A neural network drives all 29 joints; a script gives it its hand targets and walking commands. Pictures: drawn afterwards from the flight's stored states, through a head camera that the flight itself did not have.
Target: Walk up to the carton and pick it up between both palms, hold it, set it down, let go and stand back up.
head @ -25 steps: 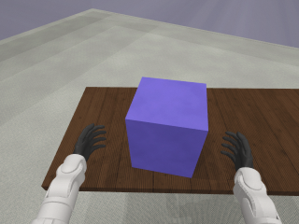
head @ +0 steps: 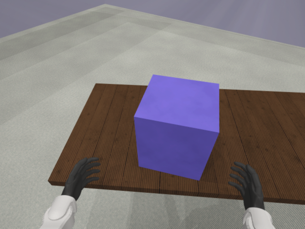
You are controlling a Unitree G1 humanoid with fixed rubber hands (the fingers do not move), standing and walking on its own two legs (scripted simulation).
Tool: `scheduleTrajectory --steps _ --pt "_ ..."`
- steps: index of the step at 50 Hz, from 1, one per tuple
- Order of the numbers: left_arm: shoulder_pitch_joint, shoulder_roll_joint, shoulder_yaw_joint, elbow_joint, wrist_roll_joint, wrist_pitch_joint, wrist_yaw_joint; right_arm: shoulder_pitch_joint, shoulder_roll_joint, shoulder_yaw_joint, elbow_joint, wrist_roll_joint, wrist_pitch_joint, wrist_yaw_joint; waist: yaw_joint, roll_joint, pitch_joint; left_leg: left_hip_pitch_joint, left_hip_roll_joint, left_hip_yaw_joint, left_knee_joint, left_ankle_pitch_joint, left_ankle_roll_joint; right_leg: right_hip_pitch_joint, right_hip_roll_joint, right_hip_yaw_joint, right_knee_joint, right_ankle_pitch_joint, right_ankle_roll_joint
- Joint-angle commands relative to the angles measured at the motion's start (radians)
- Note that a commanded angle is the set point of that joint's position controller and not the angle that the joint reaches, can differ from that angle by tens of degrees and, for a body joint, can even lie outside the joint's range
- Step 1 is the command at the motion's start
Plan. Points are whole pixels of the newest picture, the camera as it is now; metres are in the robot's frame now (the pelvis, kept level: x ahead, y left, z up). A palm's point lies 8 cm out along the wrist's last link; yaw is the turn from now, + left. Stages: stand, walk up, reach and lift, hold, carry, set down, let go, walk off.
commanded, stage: set down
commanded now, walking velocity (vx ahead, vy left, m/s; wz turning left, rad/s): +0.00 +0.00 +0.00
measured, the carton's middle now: (176, 127) +0.44 -0.03 +0.02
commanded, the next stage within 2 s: let go in 1.24 s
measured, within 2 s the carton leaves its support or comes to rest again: neither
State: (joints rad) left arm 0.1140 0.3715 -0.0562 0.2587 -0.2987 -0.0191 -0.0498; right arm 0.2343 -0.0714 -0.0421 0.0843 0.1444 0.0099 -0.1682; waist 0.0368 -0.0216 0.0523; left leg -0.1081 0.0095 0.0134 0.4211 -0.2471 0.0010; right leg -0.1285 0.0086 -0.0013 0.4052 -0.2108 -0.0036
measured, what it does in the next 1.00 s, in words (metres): stands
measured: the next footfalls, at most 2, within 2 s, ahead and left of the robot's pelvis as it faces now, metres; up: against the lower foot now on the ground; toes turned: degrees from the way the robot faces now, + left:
none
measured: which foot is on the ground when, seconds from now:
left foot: down 0.00-1.00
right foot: down 0.00-1.00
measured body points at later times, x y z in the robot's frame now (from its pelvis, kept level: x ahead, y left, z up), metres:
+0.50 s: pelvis +0.02 +0.00 +0.00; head +0.01 +0.01 +0.45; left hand +0.21 +0.23 -0.03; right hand +0.21 -0.21 -0.02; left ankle -0.01 +0.12 -0.74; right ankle +0.01 -0.12 -0.74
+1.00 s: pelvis +0.02 +0.00 +0.00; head +0.02 +0.00 +0.45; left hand +0.19 +0.23 -0.06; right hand +0.19 -0.21 -0.06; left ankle -0.01 +0.12 -0.74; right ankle +0.01 -0.12 -0.74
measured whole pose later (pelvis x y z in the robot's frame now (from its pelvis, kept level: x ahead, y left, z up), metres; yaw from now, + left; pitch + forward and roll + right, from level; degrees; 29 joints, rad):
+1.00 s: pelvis +0.02 +0.00 +0.00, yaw +0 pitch -5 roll +0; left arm 0.27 0.24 -0.03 0.41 -0.09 0.03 -0.04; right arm 0.31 -0.13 -0.01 0.47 0.03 -0.18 -0.04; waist 0.03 0.01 0.06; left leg -0.03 0.02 0.02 0.38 -0.27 -0.01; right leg -0.05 0.02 0.01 0.36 -0.23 -0.01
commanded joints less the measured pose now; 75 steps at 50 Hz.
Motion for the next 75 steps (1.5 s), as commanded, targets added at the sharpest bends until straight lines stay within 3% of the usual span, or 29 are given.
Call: scheduleTrajectory --steps 1,2,6,10,11,14,15,16,18,21,22,25,30,33,36,38,41,45,47,50,52,56,57,60,62,63,65,71,75 --pt "-0.103 0.087 0.018 -0.15 -0.024 -0.072 -0.018 -0.061 -0.067 -0.006 -0.116 0.0 -0.035 0.002 -0.05 0.056 -0.113 -0.077 0.019 -0.01 -0.099 0.099 -0.007 0.095 -0.033 0.054 -0.077 0.079 -0.032" --pt "-0.191 0.127 0.026 -0.181 -0.033 -0.076 -0.021 -0.137 -0.067 -0.015 -0.131 0.015 -0.031 -0.004 -0.049 0.081 -0.145 -0.094 0.019 -0.004 -0.089 0.108 -0.014 0.096 -0.039 0.066 -0.071 0.079 -0.028" --pt "-0.049 0.049 0.032 -0.154 0.046 -0.057 -0.025 -0.054 -0.099 -0.021 0.003 0.006 -0.05 0.014 -0.044 0.141 -0.103 -0.005 0.029 -0.024 -0.078 0.259 -0.06 0.083 -0.006 0.037 -0.083 0.109 -0.044" --pt "-0.034 0.074 0.042 -0.225 0.045 -0.065 -0.01 -0.099 -0.115 -0.04 -0.073 -0.005 -0.094 0.028 -0.032 0.107 -0.115 -0.006 0.029 -0.026 -0.076 0.285 -0.059 0.098 0.005 0.024 -0.068 0.12 -0.036" --pt "-0.003 0.045 0.047 -0.183 0.072 -0.059 -0.001 -0.103 -0.129 -0.028 -0.044 -0.015 -0.105 0.046 -0.006 0.106 -0.089 0.002 0.026 -0.023 -0.075 0.31 -0.065 0.095 0.015 0.021 -0.077 0.116 -0.038" --pt "0.018 0.052 0.038 -0.176 0.07 -0.07 0.003 -0.078 -0.128 -0.022 -0.064 -0.026 -0.137 0.054 -0.013 0.038 -0.098 0.003 0.021 -0.016 -0.066 0.316 -0.052 0.108 0.009 0.02 -0.077 0.151 -0.029" --pt "0.038 0.028 0.027 -0.149 0.073 -0.062 0.01 -0.077 -0.156 -0.021 -0.046 -0.024 -0.139 0.064 -0.012 0.046 -0.082 -0.002 0.03 -0.019 -0.08 0.327 -0.055 0.099 0.019 0.013 -0.077 0.142 -0.035" --pt "0.022 0.072 0.044 -0.185 0.055 -0.089 0.006 -0.057 -0.109 -0.005 -0.113 -0.019 -0.156 0.058 -0.008 0.02 -0.096 -0.027 0.021 -0.01 -0.06 0.314 -0.045 0.129 0.002 0.033 -0.08 0.167 -0.032" --pt "0.053 0.044 0.042 -0.133 0.086 -0.073 0.015 -0.055 -0.126 -0.002 -0.039 -0.036 -0.161 0.074 -0.003 0.012 -0.081 -0.027 0.015 -0.001 -0.076 0.297 -0.034 0.133 0.004 0.025 -0.08 0.171 -0.025" --pt "0.048 0.041 0.037 -0.088 0.12 -0.061 0.021 -0.028 -0.124 0.009 0.064 -0.042 -0.143 0.087 0.0 0.061 -0.038 -0.029 0.014 0.005 -0.092 0.241 -0.032 0.119 -0.01 0.028 -0.089 0.118 -0.035" --pt "0.028 0.063 0.042 -0.159 0.1 -0.076 0.02 -0.033 -0.11 0.0 -0.002 -0.042 -0.151 0.079 -0.014 0.054 -0.06 -0.034 0.011 0.012 -0.088 0.228 -0.033 0.129 -0.017 0.038 -0.093 0.135 -0.026" --pt "0.044 0.061 0.034 -0.156 0.102 -0.073 0.024 0.019 -0.098 0.008 0.032 -0.047 -0.163 0.08 -0.024 0.057 -0.08 -0.019 0.003 0.019 -0.072 0.259 -0.03 0.131 -0.018 0.04 -0.089 0.173 -0.029" --pt "0.067 0.021 0.043 -0.079 0.164 -0.025 0.024 0.007 -0.122 0.005 0.168 -0.05 -0.164 0.101 -0.017 0.128 -0.043 0.008 0.007 0.016 -0.075 0.318 -0.053 0.115 -0.004 0.024 -0.101 0.183 -0.035" --pt "0.088 0.006 0.053 -0.092 0.177 0.0 0.029 0.034 -0.139 -0.005 0.177 -0.065 -0.177 0.106 -0.03 0.096 -0.048 0.029 0.007 0.018 -0.067 0.361 -0.052 0.109 0.006 0.011 -0.091 0.217 -0.028" --pt "0.106 0.004 0.065 -0.109 0.172 -0.014 0.022 0.053 -0.127 0.007 0.14 -0.074 -0.219 0.107 -0.015 0.047 -0.114 0.052 -0.008 0.023 -0.045 0.41 -0.044 0.135 0.0 0.014 -0.087 0.318 -0.02" --pt "0.098 -0.001 0.062 -0.106 0.177 -0.016 0.029 0.022 -0.139 -0.001 0.144 -0.079 -0.227 0.119 -0.003 0.054 -0.128 0.043 -0.004 0.026 -0.051 0.401 -0.047 0.13 0.007 0.007 -0.084 0.307 -0.018" --pt "0.115 -0.032 0.061 0.013 0.215 0.027 0.029 0.016 -0.154 0.004 0.234 -0.102 -0.213 0.128 0.0 0.053 -0.041 0.037 -0.001 0.032 -0.076 0.351 -0.049 0.094 0.01 0.004 -0.093 0.246 -0.023" --pt "0.083 -0.001 0.079 -0.01 0.192 0.011 0.008 0.014 -0.131 0.014 0.192 -0.11 -0.226 0.115 -0.001 -0.022 -0.043 0.021 -0.012 0.047 -0.075 0.315 -0.025 0.105 -0.009 0.014 -0.094 0.299 -0.003" --pt "0.095 -0.011 0.083 -0.007 0.203 0.005 0.013 0.025 -0.131 0.011 0.222 -0.112 -0.236 0.12 -0.01 0.002 -0.036 0.031 -0.016 0.044 -0.075 0.336 -0.027 0.091 -0.005 0.014 -0.096 0.31 -0.003" --pt "0.056 -0.055 0.055 0.107 0.243 0.054 0.03 -0.044 -0.179 -0.017 0.391 -0.13 -0.198 0.15 -0.01 0.064 0.016 0.03 0.007 0.034 -0.097 0.268 -0.044 0.031 0.009 -0.004 -0.104 0.159 -0.028" --pt "0.048 -0.043 0.06 0.088 0.244 0.051 0.037 -0.048 -0.16 -0.019 0.37 -0.143 -0.206 0.152 -0.013 0.058 -0.005 0.01 0.001 0.049 -0.089 0.229 -0.036 0.048 0.0 0.004 -0.106 0.133 -0.029" --pt "0.008 -0.028 0.081 0.064 0.247 0.042 0.053 -0.075 -0.171 -0.034 0.392 -0.15 -0.221 0.16 -0.017 0.056 -0.071 0.016 0.001 0.043 -0.081 0.231 -0.026 0.059 0.001 -0.003 -0.078 0.15 -0.022" --pt "0.025 -0.011 0.086 0.031 0.236 0.034 0.054 -0.07 -0.155 -0.025 0.343 -0.14 -0.232 0.158 -0.015 0.034 -0.096 0.01 0.0 0.046 -0.072 0.241 -0.02 0.08 -0.001 0.004 -0.076 0.177 -0.02" --pt "0.014 -0.033 0.071 0.1 0.255 0.054 0.07 -0.107 -0.16 -0.022 0.438 -0.146 -0.233 0.178 -0.012 0.082 -0.102 0.012 0.0 0.046 -0.073 0.252 -0.032 0.079 0.008 -0.003 -0.074 0.168 -0.027" --pt "0.024 -0.037 0.07 0.121 0.25 0.062 0.066 -0.091 -0.164 -0.016 0.451 -0.145 -0.237 0.176 -0.019 0.055 -0.093 0.02 0.004 0.048 -0.066 0.251 -0.029 0.063 0.004 -0.001 -0.08 0.166 -0.029" --pt "0.019 -0.069 0.07 0.158 0.273 0.076 0.073 -0.114 -0.189 -0.029 0.5 -0.159 -0.232 0.186 -0.027 0.076 -0.077 0.024 0.005 0.047 -0.075 0.252 -0.034 0.036 0.009 -0.008 -0.081 0.155 -0.032" --pt "0.013 -0.036 0.079 0.088 0.258 0.063 0.068 -0.11 -0.167 -0.022 0.453 -0.153 -0.25 0.176 -0.028 0.044 -0.094 0.021 -0.003 0.054 -0.059 0.266 -0.029 0.062 0.004 -0.001 -0.074 0.195 -0.023" --pt "0.012 -0.075 0.068 0.136 0.282 0.093 0.068 -0.126 -0.182 -0.026 0.551 -0.154 -0.247 0.186 -0.031 0.045 -0.071 0.043 -0.003 0.058 -0.063 0.261 -0.029 0.029 0.009 -0.005 -0.081 0.191 -0.021" --pt "0.02 -0.084 0.082 0.159 0.286 0.1 0.071 -0.128 -0.197 -0.029 0.525 -0.172 -0.26 0.186 -0.015 0.004 -0.068 0.04 -0.003 0.063 -0.065 0.269 -0.021 0.025 0.012 -0.013 -0.085 0.213 -0.017"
